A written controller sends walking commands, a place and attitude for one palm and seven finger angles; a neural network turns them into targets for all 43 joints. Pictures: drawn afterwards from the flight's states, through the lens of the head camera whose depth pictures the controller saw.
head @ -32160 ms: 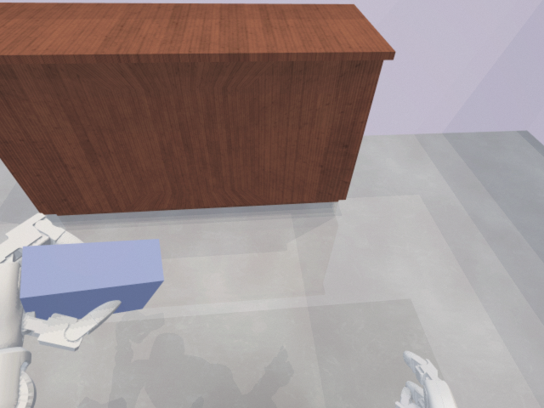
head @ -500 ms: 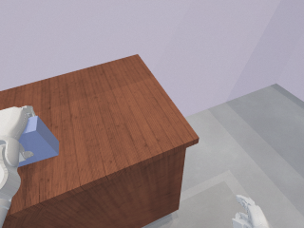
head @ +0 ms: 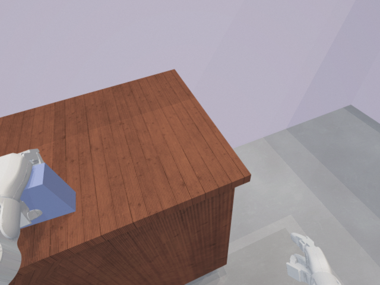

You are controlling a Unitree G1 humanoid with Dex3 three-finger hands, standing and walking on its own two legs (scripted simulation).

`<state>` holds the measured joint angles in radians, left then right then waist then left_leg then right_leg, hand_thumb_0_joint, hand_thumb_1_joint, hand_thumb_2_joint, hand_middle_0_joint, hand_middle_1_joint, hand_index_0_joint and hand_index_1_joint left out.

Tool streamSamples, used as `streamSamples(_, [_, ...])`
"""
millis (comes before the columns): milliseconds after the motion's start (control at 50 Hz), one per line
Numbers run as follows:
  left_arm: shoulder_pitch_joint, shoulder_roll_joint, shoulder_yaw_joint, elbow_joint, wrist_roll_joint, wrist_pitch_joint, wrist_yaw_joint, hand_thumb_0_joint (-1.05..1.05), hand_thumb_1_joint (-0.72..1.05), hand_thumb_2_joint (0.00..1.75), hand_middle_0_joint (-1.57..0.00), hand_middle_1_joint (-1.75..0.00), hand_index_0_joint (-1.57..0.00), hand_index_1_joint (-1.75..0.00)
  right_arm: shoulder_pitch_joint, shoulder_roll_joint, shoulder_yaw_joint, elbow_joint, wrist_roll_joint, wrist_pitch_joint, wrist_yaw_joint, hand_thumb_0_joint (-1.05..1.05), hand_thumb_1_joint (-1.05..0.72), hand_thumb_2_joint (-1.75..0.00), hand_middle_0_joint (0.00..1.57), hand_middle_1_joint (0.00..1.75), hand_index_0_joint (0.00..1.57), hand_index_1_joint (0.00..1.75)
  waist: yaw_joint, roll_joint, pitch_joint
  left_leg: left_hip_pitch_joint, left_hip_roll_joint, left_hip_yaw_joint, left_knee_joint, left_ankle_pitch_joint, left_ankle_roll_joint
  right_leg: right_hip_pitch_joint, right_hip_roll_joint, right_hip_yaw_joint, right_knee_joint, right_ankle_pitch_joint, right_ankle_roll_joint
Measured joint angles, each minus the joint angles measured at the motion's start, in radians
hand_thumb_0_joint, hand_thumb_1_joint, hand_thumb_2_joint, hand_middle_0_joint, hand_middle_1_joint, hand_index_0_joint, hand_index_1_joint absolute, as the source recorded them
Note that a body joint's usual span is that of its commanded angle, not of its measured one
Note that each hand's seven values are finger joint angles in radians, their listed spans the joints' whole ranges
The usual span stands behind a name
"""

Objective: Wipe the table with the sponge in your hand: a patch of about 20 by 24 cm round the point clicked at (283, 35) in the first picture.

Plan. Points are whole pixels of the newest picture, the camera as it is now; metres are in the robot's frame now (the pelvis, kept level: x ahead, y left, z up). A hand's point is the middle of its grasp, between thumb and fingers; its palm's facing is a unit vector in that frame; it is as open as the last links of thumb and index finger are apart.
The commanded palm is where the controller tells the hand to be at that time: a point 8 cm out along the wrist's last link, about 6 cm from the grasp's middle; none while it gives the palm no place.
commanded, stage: wipe back along the first lane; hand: left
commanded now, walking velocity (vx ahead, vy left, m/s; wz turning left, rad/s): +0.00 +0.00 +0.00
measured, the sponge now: (33, 203) +0.22 +0.35 +0.09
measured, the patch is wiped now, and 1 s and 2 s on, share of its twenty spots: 0.95 0.95 0.95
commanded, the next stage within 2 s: lift the sponge slowly off the table in 0.20 s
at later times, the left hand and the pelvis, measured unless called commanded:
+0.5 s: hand (20, 208) +0.19 +0.33 +0.13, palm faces +0.09 -0.04 -0.99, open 9.2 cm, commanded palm +0.15 +0.32 +0.17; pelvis -0.01 +0.01 +0.00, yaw -1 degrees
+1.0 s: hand (22, 209) +0.19 +0.31 +0.14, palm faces +0.08 -0.06 -1.00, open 9.2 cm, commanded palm +0.15 +0.32 +0.21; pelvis -0.01 -0.01 +0.00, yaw +0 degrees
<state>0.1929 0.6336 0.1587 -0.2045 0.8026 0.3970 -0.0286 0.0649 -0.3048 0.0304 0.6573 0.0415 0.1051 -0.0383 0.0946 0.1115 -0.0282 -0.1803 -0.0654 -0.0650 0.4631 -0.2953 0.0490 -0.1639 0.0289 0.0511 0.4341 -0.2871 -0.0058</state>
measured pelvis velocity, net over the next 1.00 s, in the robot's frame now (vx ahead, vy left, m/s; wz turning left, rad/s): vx -0.01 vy -0.01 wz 0.01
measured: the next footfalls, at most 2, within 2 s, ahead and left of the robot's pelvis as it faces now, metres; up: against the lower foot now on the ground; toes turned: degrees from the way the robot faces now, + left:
none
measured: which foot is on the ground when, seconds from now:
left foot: down 0.00-1.00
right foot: down 0.00-1.00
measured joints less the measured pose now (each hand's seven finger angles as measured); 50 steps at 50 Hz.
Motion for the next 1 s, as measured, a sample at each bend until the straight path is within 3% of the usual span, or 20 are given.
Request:
streamSamples(360, [0.142,-0.047,-0.041,-0.188,0.019,0.065,0.035,0.02,-0.43,1.08,-0.74,-1.45,-0.80,-1.50,-0.030,0.020,0.012,-0.002,-0.003,0.000,0.008,0.01,-0.90,-0.90,0.20,0.30,0.20,0.30,0.021,0.003,0.006,0.032,-0.007,0.015,-0.021,0.011,0.010,0.025,-0.009,0.016,-0.014,0.011,0.011])
streamSamples(580, [0.102,-0.032,-0.064,-0.183,0.019,0.096,0.000,0.02,-0.43,1.08,-0.75,-1.45,-0.80,-1.49,-0.042,0.024,0.025,0.005,-0.011,0.001,-0.001,0.01,-0.90,-0.90,0.20,0.30,0.20,0.30,0.032,-0.005,0.015,0.047,-0.006,0.013,-0.033,0.022,0.008,0.040,-0.009,0.013,-0.023,0.019,0.008])
streamSamples(1000, [0.038,-0.006,-0.091,-0.164,0.001,0.090,-0.044,-0.01,-0.46,1.08,-0.79,-1.41,-0.84,-1.46,-0.048,0.021,0.028,0.012,-0.015,-0.006,-0.025,0.01,-0.90,-0.90,0.20,0.30,0.20,0.30,0.048,-0.005,0.026,0.057,0.002,-0.007,-0.034,0.030,-0.008,0.054,0.000,-0.007,-0.024,0.023,-0.008])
